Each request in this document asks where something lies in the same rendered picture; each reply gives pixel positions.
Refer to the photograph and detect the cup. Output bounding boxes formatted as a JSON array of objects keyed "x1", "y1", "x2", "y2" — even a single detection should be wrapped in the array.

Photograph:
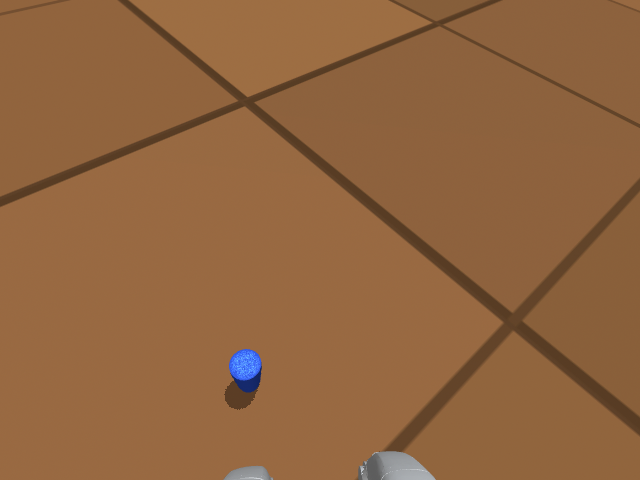
[{"x1": 229, "y1": 349, "x2": 262, "y2": 393}]

